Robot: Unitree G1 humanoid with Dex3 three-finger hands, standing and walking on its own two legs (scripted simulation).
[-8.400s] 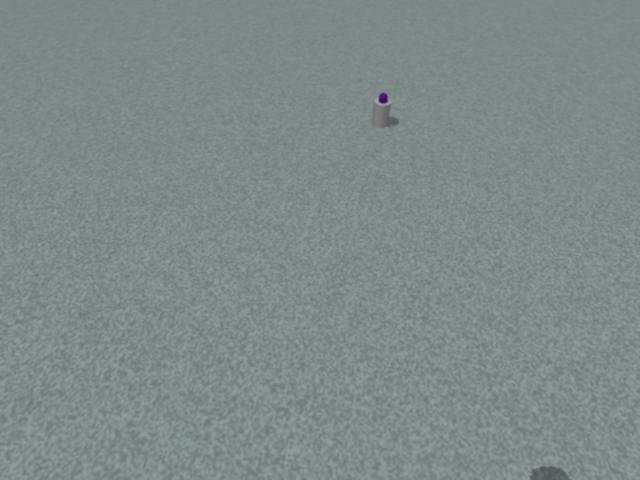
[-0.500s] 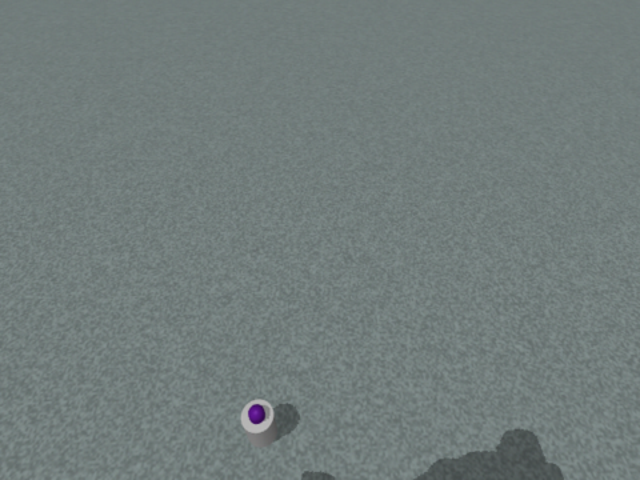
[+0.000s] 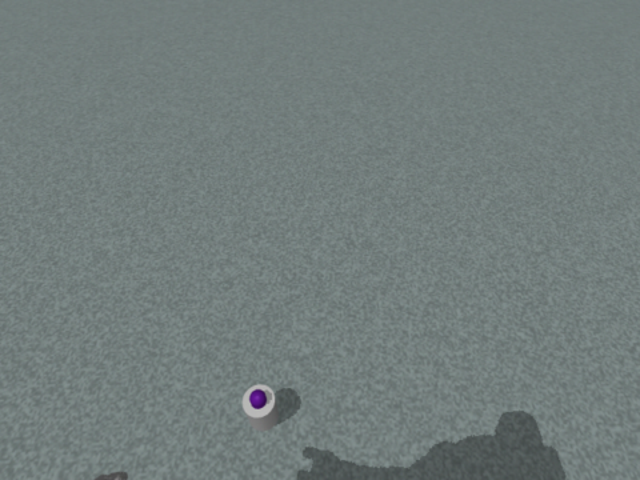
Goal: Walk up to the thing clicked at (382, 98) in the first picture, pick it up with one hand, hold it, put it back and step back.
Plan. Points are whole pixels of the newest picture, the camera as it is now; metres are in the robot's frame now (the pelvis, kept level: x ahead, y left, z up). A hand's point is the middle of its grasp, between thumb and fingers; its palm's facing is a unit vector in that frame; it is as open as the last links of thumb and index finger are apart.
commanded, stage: go down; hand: left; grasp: from the side
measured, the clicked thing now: (260, 406) +0.42 +0.19 -0.69
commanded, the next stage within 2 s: none
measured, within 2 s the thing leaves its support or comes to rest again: neither
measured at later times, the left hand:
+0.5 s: hand out of the picture +0.15 +0.27 -0.19, palm faces +0.06 -0.95 -0.32, open 16.7 cm
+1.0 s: hand out of the picture +0.14 +0.29 -0.21, palm faces +0.10 -0.95 -0.30, open 17.3 cm
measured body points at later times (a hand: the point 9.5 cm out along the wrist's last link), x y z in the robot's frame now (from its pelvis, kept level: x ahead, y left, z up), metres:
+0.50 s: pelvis +0.00 +0.01 -0.05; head +0.07 +0.02 +0.39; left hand +0.15 +0.32 -0.17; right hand +0.12 -0.26 -0.15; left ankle -0.01 +0.13 -0.75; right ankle +0.01 -0.12 -0.75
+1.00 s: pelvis -0.01 +0.01 -0.10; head +0.09 +0.03 +0.34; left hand +0.14 +0.33 -0.19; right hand +0.16 -0.24 -0.18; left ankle -0.01 +0.13 -0.75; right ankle +0.01 -0.12 -0.75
